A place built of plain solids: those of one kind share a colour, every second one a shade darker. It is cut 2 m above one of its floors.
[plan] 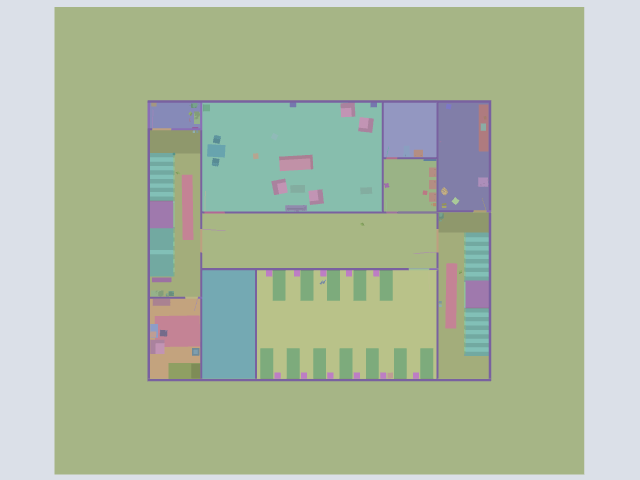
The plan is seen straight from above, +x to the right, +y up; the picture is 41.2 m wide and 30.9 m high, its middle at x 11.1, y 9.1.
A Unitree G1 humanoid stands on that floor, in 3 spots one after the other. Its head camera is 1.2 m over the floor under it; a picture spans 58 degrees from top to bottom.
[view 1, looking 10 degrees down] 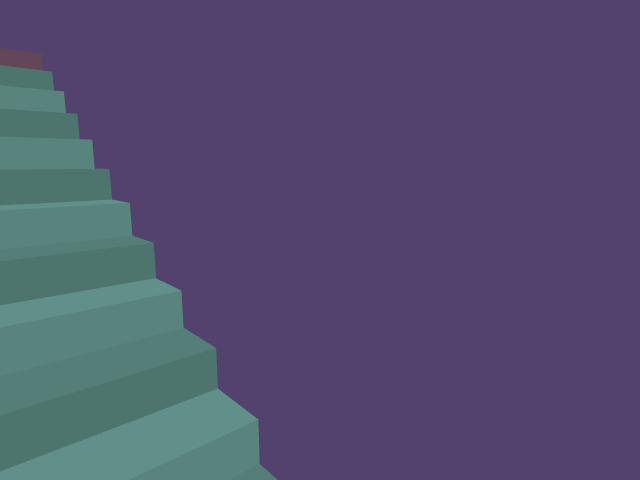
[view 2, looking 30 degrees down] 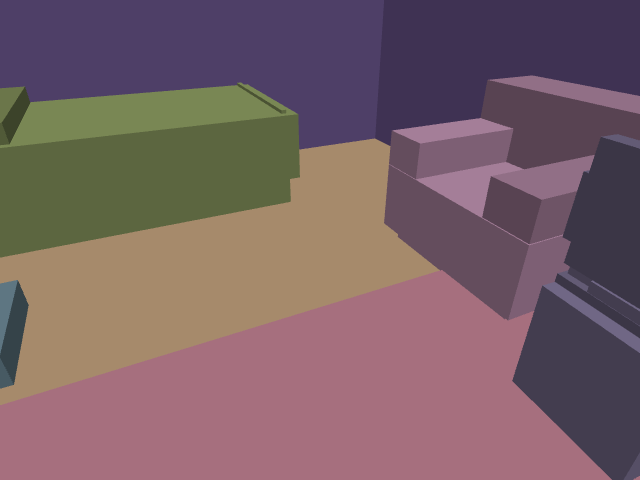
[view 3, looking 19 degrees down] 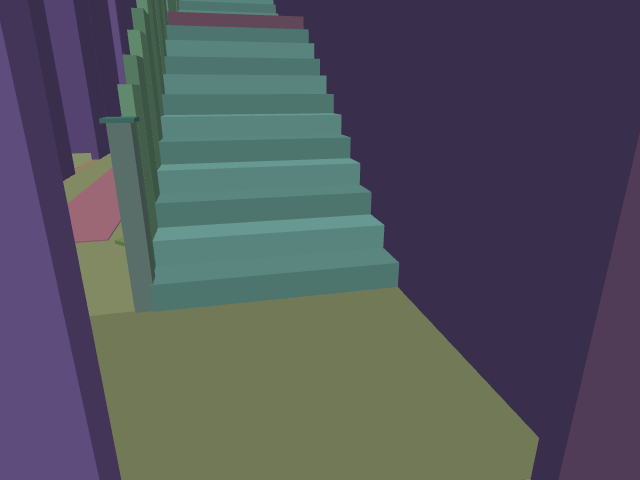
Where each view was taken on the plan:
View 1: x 21.21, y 0.76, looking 48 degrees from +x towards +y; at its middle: wall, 1.14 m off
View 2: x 2.33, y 3.58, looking -115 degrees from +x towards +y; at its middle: floor_sergeants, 2.42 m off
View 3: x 1.23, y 17.07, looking -103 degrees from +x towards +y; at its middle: stair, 2.88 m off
